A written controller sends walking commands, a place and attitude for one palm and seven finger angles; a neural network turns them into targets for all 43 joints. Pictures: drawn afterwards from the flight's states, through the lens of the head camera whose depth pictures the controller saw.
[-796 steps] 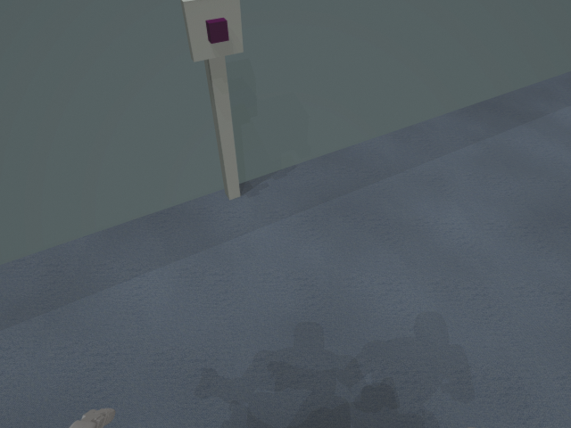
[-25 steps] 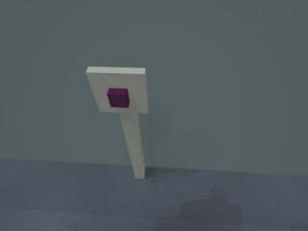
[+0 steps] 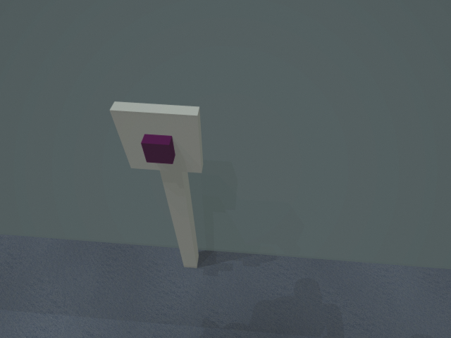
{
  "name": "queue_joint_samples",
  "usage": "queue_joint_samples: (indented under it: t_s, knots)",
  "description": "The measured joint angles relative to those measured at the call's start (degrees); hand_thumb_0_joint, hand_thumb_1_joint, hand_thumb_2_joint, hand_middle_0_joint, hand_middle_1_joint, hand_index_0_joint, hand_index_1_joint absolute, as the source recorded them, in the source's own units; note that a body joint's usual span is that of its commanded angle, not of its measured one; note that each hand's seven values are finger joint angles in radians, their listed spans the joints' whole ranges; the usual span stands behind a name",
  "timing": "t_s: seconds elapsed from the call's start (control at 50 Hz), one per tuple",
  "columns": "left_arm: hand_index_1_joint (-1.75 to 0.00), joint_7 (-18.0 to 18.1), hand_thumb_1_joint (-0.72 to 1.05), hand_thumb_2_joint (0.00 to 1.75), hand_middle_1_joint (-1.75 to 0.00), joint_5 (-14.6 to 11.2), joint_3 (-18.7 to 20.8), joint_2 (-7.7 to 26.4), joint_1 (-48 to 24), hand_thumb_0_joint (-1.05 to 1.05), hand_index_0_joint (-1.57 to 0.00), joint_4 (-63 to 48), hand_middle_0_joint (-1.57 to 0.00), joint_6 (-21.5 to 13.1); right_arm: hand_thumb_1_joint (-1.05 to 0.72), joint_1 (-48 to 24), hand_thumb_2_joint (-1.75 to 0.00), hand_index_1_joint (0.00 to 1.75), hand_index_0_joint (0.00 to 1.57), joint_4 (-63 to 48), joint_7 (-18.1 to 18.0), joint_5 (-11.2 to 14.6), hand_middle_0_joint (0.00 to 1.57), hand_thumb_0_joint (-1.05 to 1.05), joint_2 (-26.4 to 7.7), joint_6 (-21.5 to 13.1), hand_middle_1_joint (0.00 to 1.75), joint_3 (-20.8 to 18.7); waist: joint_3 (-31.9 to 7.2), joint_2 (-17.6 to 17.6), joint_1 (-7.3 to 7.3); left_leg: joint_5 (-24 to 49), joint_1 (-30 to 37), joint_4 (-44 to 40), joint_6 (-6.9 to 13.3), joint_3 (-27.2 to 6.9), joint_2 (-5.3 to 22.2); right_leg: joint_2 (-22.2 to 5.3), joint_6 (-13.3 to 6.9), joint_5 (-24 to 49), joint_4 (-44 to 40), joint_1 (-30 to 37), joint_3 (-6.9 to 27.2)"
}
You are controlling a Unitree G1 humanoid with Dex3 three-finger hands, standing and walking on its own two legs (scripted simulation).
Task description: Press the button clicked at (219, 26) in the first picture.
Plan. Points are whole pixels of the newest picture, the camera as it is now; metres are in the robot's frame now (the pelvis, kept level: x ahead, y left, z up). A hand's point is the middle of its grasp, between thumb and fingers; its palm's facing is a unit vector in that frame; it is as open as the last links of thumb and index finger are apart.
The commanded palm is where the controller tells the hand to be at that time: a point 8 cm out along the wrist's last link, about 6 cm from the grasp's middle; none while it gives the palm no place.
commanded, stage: raise the hand and make a fist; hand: left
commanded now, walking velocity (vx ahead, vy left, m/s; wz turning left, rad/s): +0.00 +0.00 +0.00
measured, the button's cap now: (159, 148) +0.49 +0.19 +0.04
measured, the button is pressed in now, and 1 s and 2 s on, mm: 0 0 0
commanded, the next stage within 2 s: aim a knuckle at the button in 1.92 s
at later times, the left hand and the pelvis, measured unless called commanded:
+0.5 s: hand out of the picture +0.11 +0.18 -0.03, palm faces +0.13 -0.99 -0.07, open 4.3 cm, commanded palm +0.10 +0.23 -0.03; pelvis -0.06 -0.03 -0.09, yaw +3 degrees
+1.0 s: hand (116, 317) +0.16 +0.19 -0.02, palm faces -0.05 -1.00 -0.05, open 3.1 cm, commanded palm +0.13 +0.26 +0.00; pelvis -0.05 +0.01 -0.07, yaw +2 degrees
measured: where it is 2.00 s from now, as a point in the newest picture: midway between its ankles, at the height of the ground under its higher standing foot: outside the picture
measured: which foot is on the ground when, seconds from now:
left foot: down 0.00-1.00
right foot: down 0.00-1.00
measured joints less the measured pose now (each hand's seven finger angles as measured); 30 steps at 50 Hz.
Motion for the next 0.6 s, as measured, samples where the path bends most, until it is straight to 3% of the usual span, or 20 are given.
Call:
queue_joint_samples:
  t_s: [0.06, 0.12, 0.16, 0.22, 0.28, 0.34, 0.42, 0.48, 0.52, 0.56, 0.6]
  knots:
    - [-0.34, 2.1, 0.96, 0.89, -0.33, -3.1, 0.6, 0.8, 1.0, 0.04, -0.24, -17.5, -0.24, -3.1, -0.92, 0.4, -0.90, 0.30, 0.20, -4.7, -0.9, 1.2, 0.20, 0.01, -2.0, -4.8, 0.30, -1.2, -1.5, 1.4, -0.69, -0.1, -2.0, 1.8, 0.0, -1.4, -0.5, -0.6, 0.0, -1.0, 1.9, -1.3, -1.5]
    - [-0.39, -0.3, 0.95, 0.90, -0.39, -4.4, 2.3, 0.1, -3.3, 0.03, -0.28, -24.6, -0.28, -10.2, -0.92, -2.4, -0.90, 0.30, 0.20, -9.7, -0.6, 0.6, 0.20, 0.01, -4.5, -6.7, 0.30, -2.4, -4.1, 3.5, -2.25, -1.1, -7.6, 6.3, 0.1, -2.5, -0.5, -0.9, -0.1, -2.2, 5.8, -6.1, -2.5]
    - [-0.43, -4.5, 0.94, 0.90, -0.43, -5.9, 3.8, -0.4, -5.9, 0.02, -0.32, -25.5, -0.32, -16.9, -0.92, -5.0, -0.90, 0.30, 0.20, -13.0, 0.1, 0.0, 0.20, 0.01, -4.9, -7.1, 0.30, -3.2, -6.4, 3.2, -2.52, -2.2, -12.8, 10.3, -0.1, -2.1, -0.2, -1.0, -0.4, -3.7, 10.7, -12.0, -2.1]
    - [-0.51, -14.0, 0.93, 0.90, -0.50, -8.4, 5.3, -1.1, -6.4, 0.01, -0.38, -25.2, -0.38, -26.3, -0.91, -8.2, -0.90, 0.30, 0.20, -17.7, 1.7, -0.1, 0.20, 0.01, -4.2, -7.1, 0.30, -4.3, -8.2, 0.7, -2.07, -4.3, -19.8, 16.6, -0.8, -1.4, 0.7, -0.6, -1.2, -6.1, 18.1, -19.8, -1.2]
    - [-0.59, -22.7, 0.92, 0.90, -0.59, -9.3, 6.0, -1.3, -3.6, 0.01, -0.46, -23.2, -0.46, -31.8, -0.91, -9.9, -0.90, 0.30, 0.20, -22.5, 2.8, 0.2, 0.20, 0.01, -4.4, -6.9, 0.30, -5.1, -8.6, -1.5, -1.50, -6.5, -25.6, 23.0, -1.3, -1.9, 1.4, -0.4, -1.9, -8.5, 24.4, -25.5, -1.5]
    - [-0.68, -25.0, 0.91, 0.90, -0.67, -9.6, 6.6, -0.6, 0.9, 0.01, -0.54, -23.3, -0.54, -31.7, -0.91, -10.5, -0.90, 0.30, 0.20, -26.2, 2.7, 0.1, 0.20, 0.01, -5.0, -6.1, 0.30, -5.7, -8.4, -2.4, -0.25, -8.5, -30.5, 28.7, -1.7, -3.0, 2.0, -0.1, -2.6, -10.6, 29.5, -29.6, -2.4]
    - [-0.79, -22.0, 0.90, 0.90, -0.79, -10.6, 8.2, 0.4, 5.3, 0.02, -0.65, -28.9, -0.65, -33.2, -0.91, -10.6, -0.90, 0.30, 0.20, -27.8, 1.6, -0.3, 0.20, 0.01, -5.1, -6.0, 0.30, -5.6, -8.1, -1.1, 1.55, -10.5, -35.6, 35.0, -2.0, -5.4, 2.7, 0.5, -3.1, -12.4, 33.9, -33.0, -4.6]
    - [-0.88, -21.1, 0.90, 0.90, -0.88, -11.7, 8.6, 1.4, 4.0, 0.02, -0.73, -34.3, -0.73, -36.6, -0.91, -10.4, -0.90, 0.30, 0.20, -26.7, 0.9, -0.3, 0.20, 0.01, -4.4, -6.4, 0.30, -4.0, -8.2, 0.6, 2.33, -11.4, -38.7, 38.5, -2.0, -7.1, 3.0, 0.8, -3.4, -13.1, 36.0, -34.9, -6.2]
    - [-0.94, -22.4, 0.90, 0.90, -0.94, -12.5, 7.8, 2.0, 0.7, 0.02, -0.79, -36.2, -0.79, -37.1, -0.91, -10.3, -0.90, 0.30, 0.20, -25.6, 0.6, -0.1, 0.20, 0.01, -3.7, -6.6, 0.30, -2.4, -8.0, 1.9, 2.26, -11.5, -40.1, 39.9, -1.9, -7.8, 3.0, 0.9, -3.4, -13.1, 36.8, -35.8, -6.8]
    - [-1.00, -24.4, 0.90, 0.90, -1.00, -12.4, 6.7, 2.7, -3.1, 0.02, -0.84, -36.4, -0.84, -34.6, -0.91, -9.8, -0.90, 0.30, 0.20, -24.8, 0.3, 0.4, 0.20, 0.01, -2.6, -6.3, 0.30, -0.9, -7.8, 2.9, 1.69, -11.3, -40.8, 40.2, -1.8, -7.8, 3.1, 0.9, -3.2, -12.7, 37.0, -36.4, -6.8]
    - [-1.06, -26.4, 0.90, 0.90, -1.06, -12.0, 5.8, 3.7, -6.1, 0.01, -0.90, -35.3, -0.89, -29.1, -0.91, -8.7, -0.90, 0.30, 0.20, -24.5, 0.1, 1.1, 0.20, 0.01, -1.2, -5.2, 0.30, 0.3, -7.5, 3.3, 0.70, -10.8, -40.3, 39.2, -1.6, -7.1, 3.1, 0.9, -2.9, -12.1, 36.2, -36.3, -6.2]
